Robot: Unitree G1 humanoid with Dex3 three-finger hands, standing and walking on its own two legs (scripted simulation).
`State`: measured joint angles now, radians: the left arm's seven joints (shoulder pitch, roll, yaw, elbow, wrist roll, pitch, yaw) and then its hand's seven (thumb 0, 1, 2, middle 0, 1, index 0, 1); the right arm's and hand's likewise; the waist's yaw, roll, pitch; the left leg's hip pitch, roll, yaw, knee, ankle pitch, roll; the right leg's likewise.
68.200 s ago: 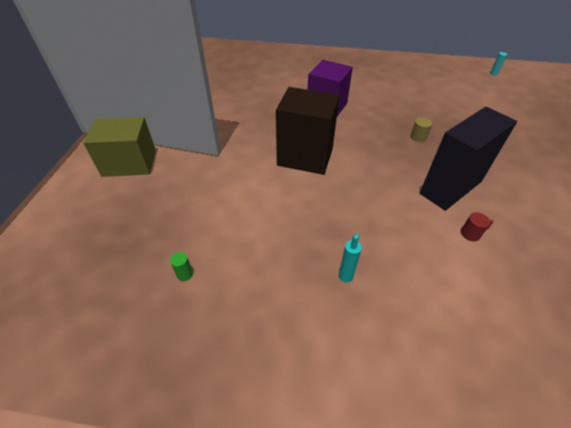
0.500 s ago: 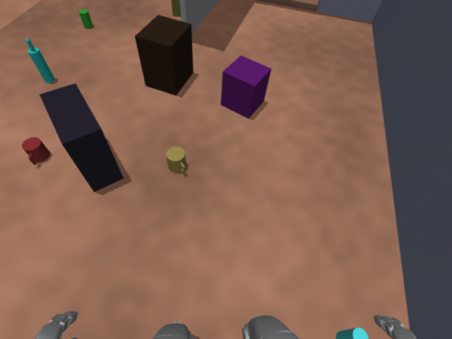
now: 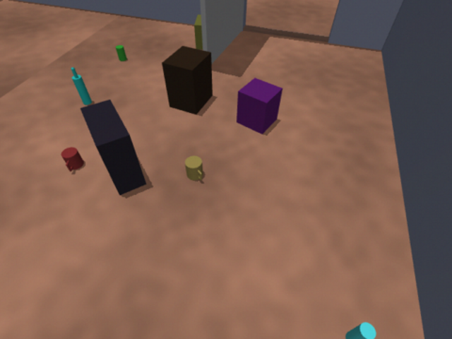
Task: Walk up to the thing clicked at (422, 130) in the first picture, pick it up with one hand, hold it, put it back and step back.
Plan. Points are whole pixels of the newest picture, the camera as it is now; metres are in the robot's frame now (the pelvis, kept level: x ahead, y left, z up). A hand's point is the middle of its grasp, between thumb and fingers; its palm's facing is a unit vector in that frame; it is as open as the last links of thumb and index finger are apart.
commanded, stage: step back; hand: left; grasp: from above
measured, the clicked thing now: (195, 170) +1.08 +0.20 -0.71
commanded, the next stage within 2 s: stand in 0.78 s
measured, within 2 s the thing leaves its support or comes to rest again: neither
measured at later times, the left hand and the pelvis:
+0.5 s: hand out of the picture +0.09 +0.25 -0.14, palm faces +0.06 -0.92 -0.38, open 7.4 cm; pelvis +0.04 -0.01 +0.01, yaw +2 degrees
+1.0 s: hand out of the picture +0.15 +0.25 -0.13, palm faces -0.02 -0.94 -0.34, open 7.4 cm; pelvis +0.06 +0.00 +0.02, yaw +0 degrees
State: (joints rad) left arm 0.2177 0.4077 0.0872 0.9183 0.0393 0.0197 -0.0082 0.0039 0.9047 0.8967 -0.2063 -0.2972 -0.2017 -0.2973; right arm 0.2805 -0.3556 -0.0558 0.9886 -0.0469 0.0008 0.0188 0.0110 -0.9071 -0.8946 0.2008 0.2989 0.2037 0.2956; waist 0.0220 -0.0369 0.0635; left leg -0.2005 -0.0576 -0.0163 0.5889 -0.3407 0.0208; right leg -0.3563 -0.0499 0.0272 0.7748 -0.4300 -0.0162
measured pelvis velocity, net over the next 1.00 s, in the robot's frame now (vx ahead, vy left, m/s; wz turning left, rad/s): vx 0.06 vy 0.00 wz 0.00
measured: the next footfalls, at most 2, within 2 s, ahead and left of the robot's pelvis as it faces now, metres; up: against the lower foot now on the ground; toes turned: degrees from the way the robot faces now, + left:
right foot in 0.20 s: +0.08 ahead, -0.13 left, +0.00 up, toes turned +0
left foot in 0.54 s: +0.13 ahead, +0.13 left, +0.00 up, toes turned +3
